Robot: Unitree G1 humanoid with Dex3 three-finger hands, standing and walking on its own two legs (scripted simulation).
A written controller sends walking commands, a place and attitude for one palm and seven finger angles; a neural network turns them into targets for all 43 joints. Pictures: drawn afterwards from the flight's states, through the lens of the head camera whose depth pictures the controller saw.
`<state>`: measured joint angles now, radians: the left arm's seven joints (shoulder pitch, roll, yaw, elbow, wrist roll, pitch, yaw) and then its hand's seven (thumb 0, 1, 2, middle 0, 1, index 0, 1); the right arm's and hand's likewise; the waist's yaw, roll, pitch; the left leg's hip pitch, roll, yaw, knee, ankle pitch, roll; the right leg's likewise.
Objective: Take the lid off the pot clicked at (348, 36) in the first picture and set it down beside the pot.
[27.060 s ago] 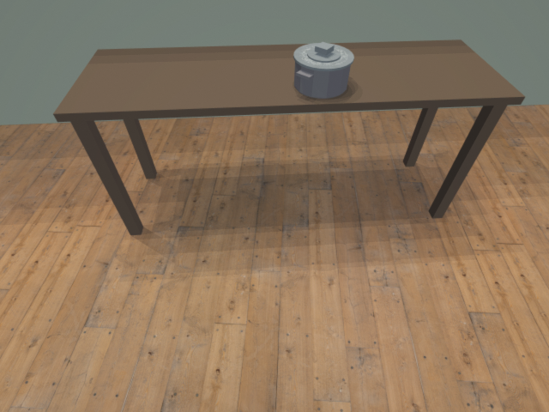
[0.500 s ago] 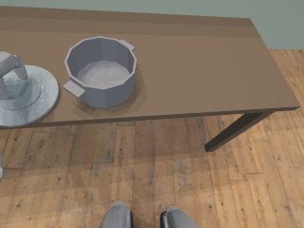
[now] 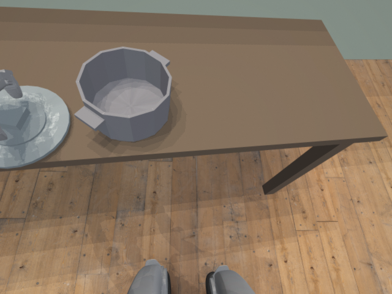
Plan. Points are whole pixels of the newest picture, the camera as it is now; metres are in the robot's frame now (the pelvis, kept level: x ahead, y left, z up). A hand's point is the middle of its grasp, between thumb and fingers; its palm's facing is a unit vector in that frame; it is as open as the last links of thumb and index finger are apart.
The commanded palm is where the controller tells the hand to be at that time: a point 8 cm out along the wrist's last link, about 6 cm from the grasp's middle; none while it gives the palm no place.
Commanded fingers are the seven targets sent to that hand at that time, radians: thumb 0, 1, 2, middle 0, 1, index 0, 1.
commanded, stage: raise the empty hand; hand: left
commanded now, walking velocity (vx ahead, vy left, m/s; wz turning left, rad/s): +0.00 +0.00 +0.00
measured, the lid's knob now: (11, 116) +0.47 +0.36 -0.01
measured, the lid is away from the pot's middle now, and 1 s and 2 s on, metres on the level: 0.23 0.23 0.23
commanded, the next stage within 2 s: draw the hand back to the body in 1.38 s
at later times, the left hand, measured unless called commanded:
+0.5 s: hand out of the picture +0.45 +0.38 +0.07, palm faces -0.42 -0.15 -0.89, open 10.9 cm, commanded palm +0.50 +0.35 +0.13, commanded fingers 0.00 0.06 0.51 -0.30 -0.95 -0.30 -0.95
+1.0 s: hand out of the picture +0.45 +0.38 +0.12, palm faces -0.38 -0.15 -0.91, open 11.0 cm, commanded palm +0.49 +0.35 +0.18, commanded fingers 0.00 0.06 0.51 -0.30 -0.95 -0.30 -0.95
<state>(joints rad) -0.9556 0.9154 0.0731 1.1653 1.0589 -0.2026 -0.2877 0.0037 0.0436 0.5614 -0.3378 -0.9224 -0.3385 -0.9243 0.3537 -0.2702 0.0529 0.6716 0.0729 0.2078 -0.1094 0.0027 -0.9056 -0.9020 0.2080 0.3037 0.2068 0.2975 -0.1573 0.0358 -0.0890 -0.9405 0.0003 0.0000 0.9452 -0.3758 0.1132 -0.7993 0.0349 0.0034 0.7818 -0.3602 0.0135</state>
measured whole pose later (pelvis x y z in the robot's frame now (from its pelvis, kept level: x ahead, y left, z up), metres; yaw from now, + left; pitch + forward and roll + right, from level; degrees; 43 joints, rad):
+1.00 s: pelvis +0.00 +0.02 +0.02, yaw +1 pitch +15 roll -6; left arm -1.05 0.86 -0.02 1.16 1.03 -0.10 -0.34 0.00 0.06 0.51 -0.32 -0.95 -0.32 -0.95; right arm 0.37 -0.28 0.04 0.68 0.09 0.18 -0.09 0.00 -0.91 -0.90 0.21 0.30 0.21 0.30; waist -0.13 0.04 -0.10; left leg -0.75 -0.04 0.02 0.80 -0.32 0.14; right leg -0.61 0.00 0.03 0.64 -0.31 -0.02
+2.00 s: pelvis +0.01 -0.01 +0.04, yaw +4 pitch +9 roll -4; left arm -0.80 0.81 0.06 0.91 0.80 -0.11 -0.37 0.00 0.06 0.51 -0.32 -0.95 -0.32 -0.95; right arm 0.25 -0.27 0.02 0.60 0.10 0.23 -0.06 0.01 -0.91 -0.90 0.20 0.30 0.20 0.30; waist -0.06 0.04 -0.05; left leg -0.54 -0.05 0.00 0.66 -0.27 0.10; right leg -0.41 -0.01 0.01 0.53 -0.28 0.01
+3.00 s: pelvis +0.04 -0.10 +0.06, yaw +3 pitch -3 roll +0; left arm 0.01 0.39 0.38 0.10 -0.10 -0.06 0.08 0.02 0.82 0.87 -0.22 -0.36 -0.22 -0.36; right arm 0.15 -0.26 0.03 0.67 0.05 -0.07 -0.08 0.01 -0.91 -0.90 0.20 0.30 0.20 0.30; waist 0.03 0.06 0.01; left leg -0.12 0.03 -0.03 0.40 -0.22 -0.02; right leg -0.05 0.06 0.00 0.36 -0.26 -0.05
